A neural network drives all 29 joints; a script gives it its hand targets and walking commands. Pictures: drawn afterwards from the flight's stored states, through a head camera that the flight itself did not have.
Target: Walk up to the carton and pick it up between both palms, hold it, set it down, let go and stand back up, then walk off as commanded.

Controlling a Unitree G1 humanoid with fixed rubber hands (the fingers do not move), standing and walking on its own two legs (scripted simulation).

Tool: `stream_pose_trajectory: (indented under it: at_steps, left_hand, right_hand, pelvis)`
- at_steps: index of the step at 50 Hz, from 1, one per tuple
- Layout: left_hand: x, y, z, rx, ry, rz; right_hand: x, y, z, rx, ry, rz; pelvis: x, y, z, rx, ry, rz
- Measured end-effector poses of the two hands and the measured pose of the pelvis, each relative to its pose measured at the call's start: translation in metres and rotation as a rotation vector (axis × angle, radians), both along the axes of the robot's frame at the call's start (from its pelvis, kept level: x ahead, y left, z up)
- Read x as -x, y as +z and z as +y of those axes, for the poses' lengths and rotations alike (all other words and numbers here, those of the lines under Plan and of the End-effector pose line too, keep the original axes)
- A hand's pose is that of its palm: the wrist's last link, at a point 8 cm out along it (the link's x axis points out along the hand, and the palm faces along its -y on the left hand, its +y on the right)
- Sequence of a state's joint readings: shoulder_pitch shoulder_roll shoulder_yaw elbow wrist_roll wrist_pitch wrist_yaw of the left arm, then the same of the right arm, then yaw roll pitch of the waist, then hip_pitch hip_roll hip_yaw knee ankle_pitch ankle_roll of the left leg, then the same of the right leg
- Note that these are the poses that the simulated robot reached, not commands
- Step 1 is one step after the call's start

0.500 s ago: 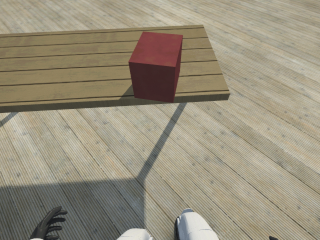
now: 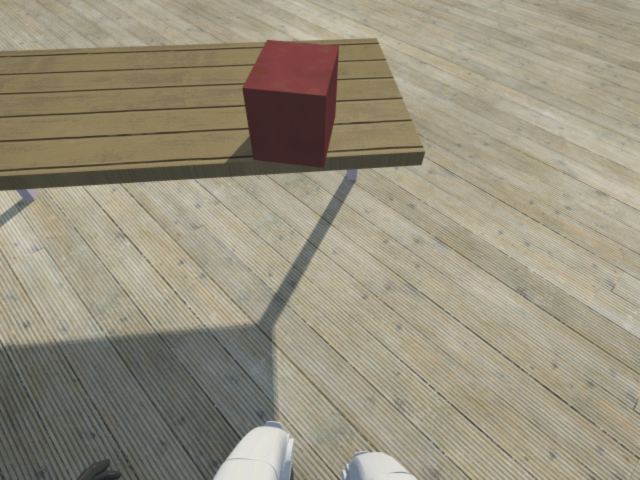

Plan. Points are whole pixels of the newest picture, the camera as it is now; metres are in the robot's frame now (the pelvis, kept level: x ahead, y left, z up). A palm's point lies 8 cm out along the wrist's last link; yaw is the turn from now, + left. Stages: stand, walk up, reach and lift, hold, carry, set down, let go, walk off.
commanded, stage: walk off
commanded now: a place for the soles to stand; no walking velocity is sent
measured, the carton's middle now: (295, 103) +0.90 +0.07 -0.04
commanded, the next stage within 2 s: stand in 0.66 s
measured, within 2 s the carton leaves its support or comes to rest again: neither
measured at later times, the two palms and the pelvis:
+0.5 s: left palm out of the picture +0.08 +0.30 -0.08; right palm out of the picture +0.05 -0.30 -0.08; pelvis -0.03 +0.00 +0.01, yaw +1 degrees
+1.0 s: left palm out of the picture +0.09 +0.29 -0.07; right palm out of the picture +0.06 -0.30 -0.08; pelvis -0.02 +0.00 +0.01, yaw +2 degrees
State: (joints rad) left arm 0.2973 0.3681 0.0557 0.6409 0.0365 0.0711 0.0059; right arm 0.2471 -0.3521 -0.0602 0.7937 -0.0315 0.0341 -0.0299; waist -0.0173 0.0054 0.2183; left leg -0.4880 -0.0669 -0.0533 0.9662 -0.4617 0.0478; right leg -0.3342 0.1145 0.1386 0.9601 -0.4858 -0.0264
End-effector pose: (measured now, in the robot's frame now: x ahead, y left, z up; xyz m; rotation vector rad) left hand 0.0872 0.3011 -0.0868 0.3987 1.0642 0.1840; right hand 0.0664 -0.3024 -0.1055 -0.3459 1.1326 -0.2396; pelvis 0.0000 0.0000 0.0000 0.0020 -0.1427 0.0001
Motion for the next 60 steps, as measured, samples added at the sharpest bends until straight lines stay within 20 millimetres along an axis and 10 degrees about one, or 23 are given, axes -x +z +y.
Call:
stream_pose_trajectory:
  at_steps: [16, 60]
  left_hand:
    - [0.004, 0.010, 0.011, 0.037, -0.034, -0.100]
    - [-0.004, 0.017, -0.012, 0.057, -0.049, -0.167]
  right_hand:
    - [0.020, 0.027, 0.015, 0.029, 0.006, -0.097]
    - [0.011, 0.027, 0.000, 0.002, 0.037, -0.085]
  pelvis:
    - [0.027, 0.011, 0.018, 0.018, -0.001, -0.001]
    - [0.026, 0.014, -0.001, 0.018, 0.032, 0.025]
